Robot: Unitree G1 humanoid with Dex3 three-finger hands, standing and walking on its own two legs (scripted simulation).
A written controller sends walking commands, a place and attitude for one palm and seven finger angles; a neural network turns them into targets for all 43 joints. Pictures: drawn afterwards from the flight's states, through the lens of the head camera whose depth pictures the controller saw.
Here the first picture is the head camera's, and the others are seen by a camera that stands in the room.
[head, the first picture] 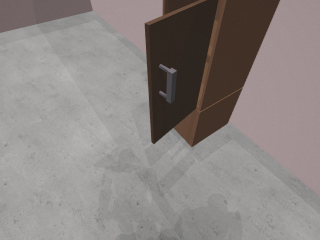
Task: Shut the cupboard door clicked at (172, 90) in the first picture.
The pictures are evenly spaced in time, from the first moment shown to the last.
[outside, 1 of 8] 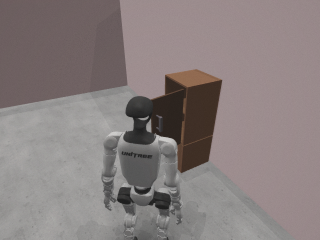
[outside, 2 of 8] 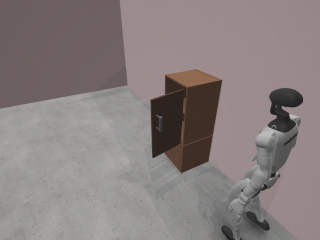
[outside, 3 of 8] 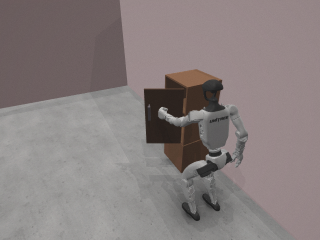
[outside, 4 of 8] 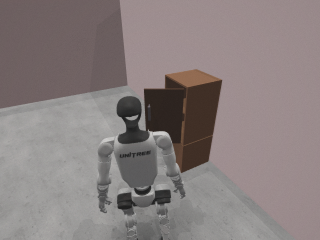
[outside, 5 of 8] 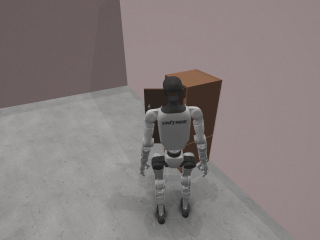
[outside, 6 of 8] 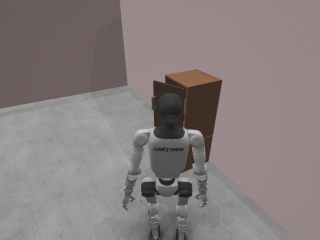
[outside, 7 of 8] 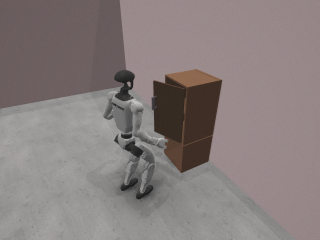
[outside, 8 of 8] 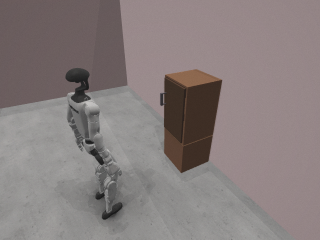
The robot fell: no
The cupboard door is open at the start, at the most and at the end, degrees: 100 100 0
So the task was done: yes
